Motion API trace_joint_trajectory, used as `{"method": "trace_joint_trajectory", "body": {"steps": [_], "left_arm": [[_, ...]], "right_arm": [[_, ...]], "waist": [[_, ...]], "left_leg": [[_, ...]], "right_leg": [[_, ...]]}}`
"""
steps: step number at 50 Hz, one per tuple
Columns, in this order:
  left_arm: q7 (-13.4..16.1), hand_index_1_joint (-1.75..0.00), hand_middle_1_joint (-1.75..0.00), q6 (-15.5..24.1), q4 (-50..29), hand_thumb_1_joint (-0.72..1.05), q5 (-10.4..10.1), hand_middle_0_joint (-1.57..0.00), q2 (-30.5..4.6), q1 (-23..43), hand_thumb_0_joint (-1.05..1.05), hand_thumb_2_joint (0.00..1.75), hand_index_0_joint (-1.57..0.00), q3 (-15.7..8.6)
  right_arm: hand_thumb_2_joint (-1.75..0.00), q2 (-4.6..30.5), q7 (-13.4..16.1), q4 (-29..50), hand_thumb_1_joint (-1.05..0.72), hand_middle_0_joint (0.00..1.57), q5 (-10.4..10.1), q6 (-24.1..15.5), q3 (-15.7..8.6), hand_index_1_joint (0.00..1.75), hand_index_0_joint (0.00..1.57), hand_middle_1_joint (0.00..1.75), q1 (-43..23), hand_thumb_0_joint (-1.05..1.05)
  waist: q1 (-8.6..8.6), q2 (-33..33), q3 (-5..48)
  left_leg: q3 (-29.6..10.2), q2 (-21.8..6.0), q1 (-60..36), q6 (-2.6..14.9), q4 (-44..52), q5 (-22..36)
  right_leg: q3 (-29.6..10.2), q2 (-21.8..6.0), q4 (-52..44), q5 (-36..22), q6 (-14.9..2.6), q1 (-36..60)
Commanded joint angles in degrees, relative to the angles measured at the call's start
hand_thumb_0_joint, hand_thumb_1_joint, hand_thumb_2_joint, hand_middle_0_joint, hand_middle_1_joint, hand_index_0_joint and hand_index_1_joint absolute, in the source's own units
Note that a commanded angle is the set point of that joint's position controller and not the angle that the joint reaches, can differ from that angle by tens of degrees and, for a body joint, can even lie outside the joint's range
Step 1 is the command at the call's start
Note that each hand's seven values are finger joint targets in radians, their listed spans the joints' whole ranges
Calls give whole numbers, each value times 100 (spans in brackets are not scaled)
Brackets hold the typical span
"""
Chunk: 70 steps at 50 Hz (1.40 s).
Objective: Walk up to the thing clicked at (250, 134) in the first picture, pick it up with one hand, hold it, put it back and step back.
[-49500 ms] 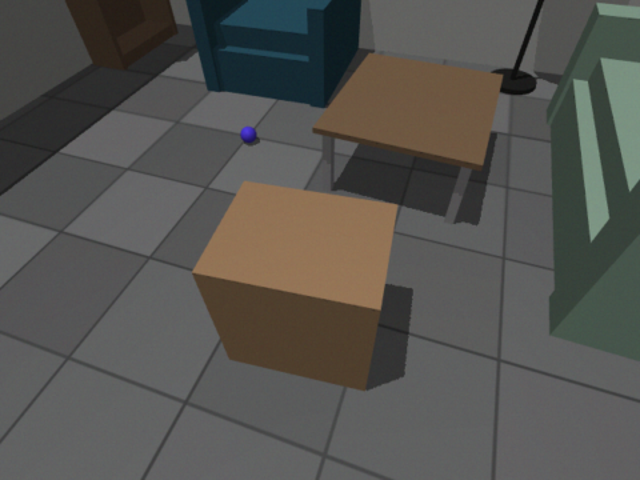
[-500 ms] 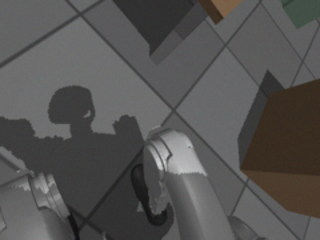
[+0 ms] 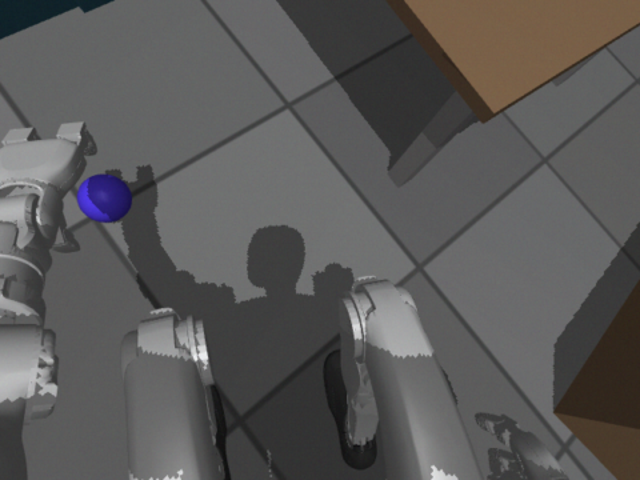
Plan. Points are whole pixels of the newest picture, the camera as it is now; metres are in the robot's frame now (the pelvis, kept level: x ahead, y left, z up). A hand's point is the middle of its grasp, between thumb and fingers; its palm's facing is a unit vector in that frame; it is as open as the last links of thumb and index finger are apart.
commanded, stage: withdraw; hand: left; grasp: from above
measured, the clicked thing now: (105, 198) +0.56 +0.29 -0.33
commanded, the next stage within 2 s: home in 0.20 s
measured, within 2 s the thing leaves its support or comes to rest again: rests again in 0.22 s
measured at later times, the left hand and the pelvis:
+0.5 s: hand (71, 188) +0.52 +0.29 -0.20, palm faces -0.36 -0.08 -0.93, open 13.3 cm; pelvis +0.01 +0.01 -0.05, yaw -2 degrees
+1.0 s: hand (7, 288) +0.35 +0.26 +0.01, palm faces -0.22 -0.75 -0.63, open 7.7 cm; pelvis +0.02 +0.00 +0.12, yaw +3 degrees
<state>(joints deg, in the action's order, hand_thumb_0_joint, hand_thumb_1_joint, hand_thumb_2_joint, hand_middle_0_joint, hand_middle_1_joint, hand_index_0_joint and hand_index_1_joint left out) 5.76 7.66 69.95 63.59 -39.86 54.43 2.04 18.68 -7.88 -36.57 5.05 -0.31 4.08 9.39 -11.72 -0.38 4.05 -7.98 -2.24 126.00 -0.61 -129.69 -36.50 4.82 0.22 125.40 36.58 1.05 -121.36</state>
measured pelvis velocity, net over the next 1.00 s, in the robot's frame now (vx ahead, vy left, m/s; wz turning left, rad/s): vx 0.02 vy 0.00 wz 0.06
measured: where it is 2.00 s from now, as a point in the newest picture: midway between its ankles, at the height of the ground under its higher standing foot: (284, 447)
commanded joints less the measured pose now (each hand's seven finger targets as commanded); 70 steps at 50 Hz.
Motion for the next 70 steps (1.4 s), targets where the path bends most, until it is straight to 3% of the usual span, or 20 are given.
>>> {"method": "trace_joint_trajectory", "body": {"steps": [1,6,13,14,17,18,19,21,25,27,30,32,36,39,44,49,51,57,64,70], "left_arm": [[576,-101,-99,271,-451,-55,343,-7,-1485,2211,0,103,-6,-246],[1077,-101,-100,396,498,-54,652,-7,-1487,2680,0,102,-7,-142],[1598,-100,-101,478,766,-53,901,-8,-2316,3307,0,100,-8,-549],[1640,-92,-93,473,804,-45,939,-16,-2296,3338,0,93,-16,-565],[1733,-84,-85,415,541,-37,922,-24,-2430,3253,0,91,-22,-716],[1745,-76,-77,377,355,-34,897,-25,-2516,3160,0,92,-22,-804],[1749,-84,-85,318,146,-42,834,-17,-2546,2970,0,92,-16,-904],[1692,-71,-69,167,-244,-28,632,-25,-2415,2575,0,93,-22,-931],[1372,-62,-60,-167,-865,-7,8,-24,-2310,2133,0,89,-21,-1127],[1099,-58,-56,-303,-1246,5,-339,-23,-2038,1880,0,89,-21,-1073],[637,-52,-51,-522,-1994,29,-995,-23,-1689,1089,0,92,-21,-1107],[259,-46,-46,-705,-2163,45,-1524,-22,-1026,193,0,93,-21,-897],[-301,-39,-39,-937,-3152,72,-2327,-22,-770,-877,0,94,-21,-968],[-509,-32,-32,-1049,-4037,90,-2905,-21,-391,-1411,0,93,-21,-946],[-464,-30,-30,-1144,-5183,90,-3657,-20,131,-1898,0,90,-20,-881],[-263,-30,-30,-1435,-5810,90,-4235,-20,583,-2842,0,90,-20,-820],[-202,-30,-30,-1610,-6207,90,-4592,-20,688,-3080,0,90,-20,-808],[-114,-30,-30,-2111,-6570,90,-5531,-20,1092,-4075,0,90,-20,-777],[-27,-30,-30,-2624,-6984,90,-6221,-20,1552,-5456,0,90,-20,-864],[-55,-30,-30,-2951,-7542,90,-6644,-20,1915,-6388,0,90,-20,-902]], "right_arm": [[-90,1032,216,-6,-90,20,19,10,-264,30,20,30,930,0],[-90,1133,248,-134,-90,20,157,-76,-146,30,20,30,977,0],[-90,1353,235,-173,-90,20,341,-251,-5,30,20,30,1132,0],[-89,1355,234,-198,-88,20,356,-278,-12,30,20,30,1161,0],[-89,1365,211,-238,-88,20,399,-342,-21,30,20,30,1243,0],[-89,1366,197,-234,-88,20,396,-346,-46,30,20,30,1284,0],[-90,1380,187,-203,-90,20,379,-345,-84,30,20,30,1312,0],[-89,1344,146,-177,-88,20,325,-337,-198,30,20,30,1361,0],[-90,1340,55,-196,-89,20,184,-289,-422,30,20,30,1656,0],[-90,1262,15,-172,-89,20,105,-240,-491,30,20,30,1749,0],[-90,1124,-20,-74,-89,20,-50,-106,-669,30,20,30,1755,0],[-90,1054,-17,26,-89,20,-144,-40,-733,30,20,30,1623,0],[-90,967,108,281,-90,20,-313,79,-768,30,20,30,1283,0],[-90,861,196,520,-90,20,-405,80,-832,30,20,30,1013,0],[-90,697,403,742,-90,20,-526,-76,-909,30,20,30,579,0],[-90,618,692,809,-90,20,-621,-321,-886,30,20,30,275,0],[-90,584,801,878,-90,20,-650,-405,-850,30,20,30,145,0],[-90,430,1087,996,-90,20,-706,-651,-710,30,20,30,-152,0],[-90,219,1366,1183,-90,20,-762,-849,-517,30,20,30,-23,0],[-90,109,1658,1223,-90,20,-760,-1038,-418,30,20,30,234,0]], "waist": [[-222,-1294,3051],[-591,-1319,2853],[-607,-1889,3335],[-674,-2128,3373],[-622,-2542,3706],[-533,-2618,4014],[-428,-2744,4341],[-264,-2965,4722],[-99,-2564,4917],[-46,-2443,5082],[273,-2036,5325],[262,-1654,4754],[416,-942,4126],[500,-659,4086],[588,-806,3809],[648,-1065,3515],[669,-986,3571],[612,-754,2917],[715,-495,2427],[744,-538,2126]], "left_leg": [[514,201,-2102,205,1278,82],[477,212,-1944,205,1011,-9],[436,208,-2262,158,771,80],[409,197,-2387,131,794,81],[336,155,-2695,84,774,295],[368,150,-2817,78,734,479],[406,175,-2980,79,761,665],[450,159,-3226,54,883,919],[532,137,-3377,134,970,1491],[524,115,-3484,158,1073,1752],[620,116,-3463,226,1388,1759],[598,119,-3264,236,1682,1504],[478,97,-3124,288,2167,1202],[359,73,-3402,296,2592,938],[288,32,-4237,244,3384,199],[259,36,-5155,167,4199,6],[240,62,-5474,174,4470,-49],[183,82,-6096,185,5267,-199],[136,103,-7056,160,6260,315],[254,103,-7965,107,6933,1395]], "right_leg": [[201,303,-1271,-278,-368,1412],[259,298,-1100,-162,-358,1010],[439,234,-713,-327,-323,928],[491,230,-626,-371,-330,838],[574,224,-404,-645,-354,757],[558,234,-387,-792,-367,863],[566,209,-384,-953,-360,975],[538,218,-408,-1149,-386,1210],[451,214,-727,-1605,-321,1647],[414,242,-865,-1746,-306,1936],[241,258,-1313,-1802,-265,2601],[207,257,-1567,-1589,-279,2583],[118,240,-2040,-1416,-273,2928],[69,198,-2405,-1203,-260,3209],[-40,157,-3076,-645,-268,3412],[-144,105,-3733,-495,-256,3864],[-198,95,-4056,-426,-239,4235],[-287,71,-4891,-287,-209,4950],[-287,63,-5907,-693,-198,6190],[-218,89,-6598,-1536,-183,7198]]}}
